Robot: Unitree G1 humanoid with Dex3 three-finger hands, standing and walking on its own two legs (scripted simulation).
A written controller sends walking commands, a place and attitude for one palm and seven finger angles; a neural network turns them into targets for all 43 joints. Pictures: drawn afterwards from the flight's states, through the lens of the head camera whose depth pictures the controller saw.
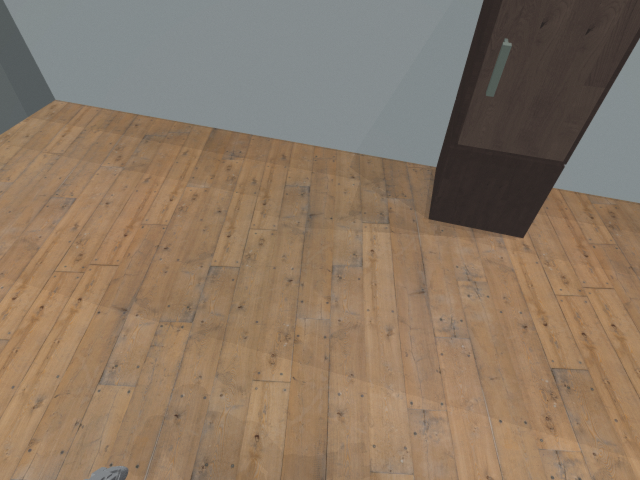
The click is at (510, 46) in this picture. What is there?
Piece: cupboard door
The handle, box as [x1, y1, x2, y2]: [486, 38, 511, 96]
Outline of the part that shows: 505,38 502,43 486,91 486,95 493,96 509,52 511,43 508,43 507,39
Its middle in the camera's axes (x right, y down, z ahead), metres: +0.55 -0.53 +1.21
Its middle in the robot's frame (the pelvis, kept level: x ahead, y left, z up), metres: +1.28 -0.49 -0.04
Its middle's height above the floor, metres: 0.73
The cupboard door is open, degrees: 0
